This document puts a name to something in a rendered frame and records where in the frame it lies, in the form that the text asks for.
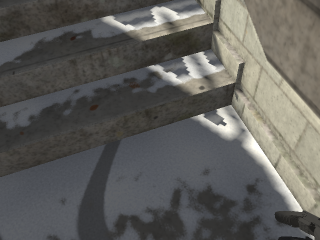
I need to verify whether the robot right hand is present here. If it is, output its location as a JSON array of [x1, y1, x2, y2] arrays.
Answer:
[[274, 210, 320, 240]]

